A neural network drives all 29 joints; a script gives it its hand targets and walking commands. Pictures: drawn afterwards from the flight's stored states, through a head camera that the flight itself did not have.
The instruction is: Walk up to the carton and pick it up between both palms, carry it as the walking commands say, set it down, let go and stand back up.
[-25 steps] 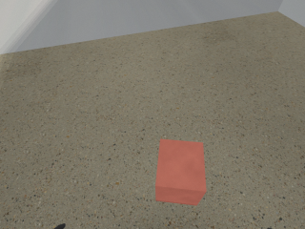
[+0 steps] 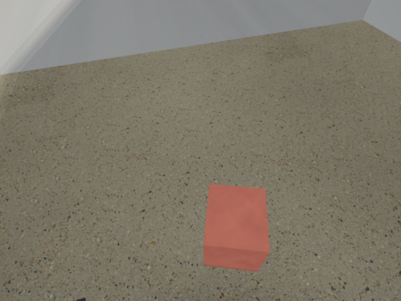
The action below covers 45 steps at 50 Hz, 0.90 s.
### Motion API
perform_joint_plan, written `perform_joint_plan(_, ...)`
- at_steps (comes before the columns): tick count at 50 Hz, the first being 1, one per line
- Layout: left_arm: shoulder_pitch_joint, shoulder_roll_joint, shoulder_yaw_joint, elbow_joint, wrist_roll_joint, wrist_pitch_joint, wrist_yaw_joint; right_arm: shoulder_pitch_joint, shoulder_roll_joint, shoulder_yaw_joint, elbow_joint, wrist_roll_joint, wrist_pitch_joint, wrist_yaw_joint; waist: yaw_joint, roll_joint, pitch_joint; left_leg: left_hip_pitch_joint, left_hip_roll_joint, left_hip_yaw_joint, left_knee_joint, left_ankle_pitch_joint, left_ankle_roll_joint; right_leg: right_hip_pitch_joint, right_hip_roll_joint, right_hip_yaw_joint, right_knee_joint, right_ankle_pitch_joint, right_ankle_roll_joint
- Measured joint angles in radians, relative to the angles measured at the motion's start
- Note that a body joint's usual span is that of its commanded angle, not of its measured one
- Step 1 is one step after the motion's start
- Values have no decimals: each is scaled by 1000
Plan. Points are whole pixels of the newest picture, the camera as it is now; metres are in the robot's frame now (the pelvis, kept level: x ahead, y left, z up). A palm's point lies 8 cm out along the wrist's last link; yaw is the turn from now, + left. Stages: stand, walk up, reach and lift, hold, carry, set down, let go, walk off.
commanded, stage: walk up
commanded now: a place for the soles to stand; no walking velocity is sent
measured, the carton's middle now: (233, 228) +0.52 -0.10 -0.63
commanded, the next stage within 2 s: none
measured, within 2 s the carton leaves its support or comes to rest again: neither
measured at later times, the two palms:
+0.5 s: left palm out of the picture +0.05 +0.30 -0.11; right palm out of the picture +0.08 -0.30 -0.11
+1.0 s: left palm out of the picture +0.05 +0.31 -0.11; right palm out of the picture +0.08 -0.30 -0.11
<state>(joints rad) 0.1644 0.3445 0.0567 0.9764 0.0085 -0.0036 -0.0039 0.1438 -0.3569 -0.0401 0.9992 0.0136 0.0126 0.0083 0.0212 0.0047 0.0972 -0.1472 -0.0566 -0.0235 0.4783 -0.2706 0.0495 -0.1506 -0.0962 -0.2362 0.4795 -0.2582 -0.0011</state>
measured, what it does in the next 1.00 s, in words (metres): stands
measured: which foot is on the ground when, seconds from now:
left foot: down 0.00-1.00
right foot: down 0.00-1.00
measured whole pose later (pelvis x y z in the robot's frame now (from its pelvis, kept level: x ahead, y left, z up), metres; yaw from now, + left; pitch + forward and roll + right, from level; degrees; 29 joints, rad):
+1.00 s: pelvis -0.01 +0.00 +0.00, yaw +1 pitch -4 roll +0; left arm 0.19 0.36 0.06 0.94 0.01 0.00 -0.01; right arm 0.15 -0.35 -0.04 0.98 0.01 0.01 0.01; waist 0.03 0.00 0.11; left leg -0.17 -0.06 -0.03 0.51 -0.27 0.05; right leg -0.17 -0.11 -0.24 0.51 -0.27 0.00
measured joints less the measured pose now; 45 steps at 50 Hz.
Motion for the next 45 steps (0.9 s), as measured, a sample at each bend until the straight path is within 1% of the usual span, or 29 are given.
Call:
perform_joint_plan(7, 2, -4, 2, -6, 7, -1, 3, 5, -6, -4, -6, -4, 5, 3, -7, 6, 2, -14, -1, -10, 21, -4, -2, -3, -2, -11, 8, -2, -3)
perform_joint_plan(12, 6, 1, 6, -13, 3, 6, 0, 16, -4, -4, -4, -4, 5, 2, -1, -3, -1, -15, -9, -8, 29, -9, 3, -13, -13, -7, 35, -15, 1)
perform_joint_plan(16, 11, 5, 4, -14, -1, 3, -2, 12, 3, -1, -1, -1, 1, 0, 3, -3, -2, -12, -3, -5, 17, -2, 1, -9, -5, -5, 17, -3, 0)
perform_joint_plan(21, 14, 2, 2, -15, 5, -4, 0, 6, 2, -2, -8, -2, 2, 2, -1, 3, 1, -21, 0, -12, 20, 2, -3, -8, 0, -13, 5, 5, -5)
perform_joint_plan(25, 16, 0, 5, -18, 8, 2, 0, 8, -2, -5, -15, -5, 6, 4, -2, 2, 3, -26, -6, -17, 36, -4, -1, -12, -9, -17, 24, -6, -2)
perform_joint_plan(28, 18, 2, 7, -22, 4, 7, -2, 13, -3, -4, -15, -5, 6, 3, 3, -4, 2, -23, -12, -14, 37, -6, 4, -17, -16, -13, 40, -14, 1)
perform_joint_plan(32, 22, 4, 4, -22, -1, 5, -5, 7, 2, -1, -13, -2, 2, 0, 8, -5, 1, -18, -6, -8, 24, 0, 3, -14, -8, -7, 25, -5, 1)
perform_joint_plan(38, 24, 1, 1, -23, 6, -4, -2, 0, 0, -2, -21, -2, 4, 4, 0, 4, 3, -29, 0, -17, 27, 4, -4, -12, 0, -17, 7, 6, -6)
perform_joint_plan(42, 24, 0, 4, -27, 10, 1, 0, 7, -7, -6, -24, -6, 9, 5, -3, 6, 5, -34, -6, -22, 51, -9, -1, -14, -9, -22, 31, -8, -3)
perform_joint_plan(45, 23, 5, 8, -33, 5, 9, -3, 16, -6, -6, -22, -6, 8, 4, 2, -4, 4, -31, -15, -18, 53, -12, 4, -21, -20, -17, 52, -20, 1)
